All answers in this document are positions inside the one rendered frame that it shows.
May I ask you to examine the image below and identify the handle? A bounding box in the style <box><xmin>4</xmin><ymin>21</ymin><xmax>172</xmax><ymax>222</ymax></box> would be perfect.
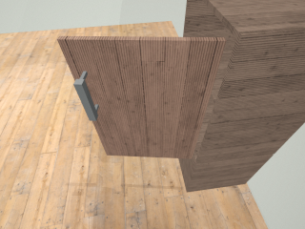
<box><xmin>73</xmin><ymin>71</ymin><xmax>99</xmax><ymax>121</ymax></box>

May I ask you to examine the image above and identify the cupboard door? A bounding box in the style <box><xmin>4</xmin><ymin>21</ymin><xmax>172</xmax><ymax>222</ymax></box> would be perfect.
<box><xmin>57</xmin><ymin>35</ymin><xmax>227</xmax><ymax>159</ymax></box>

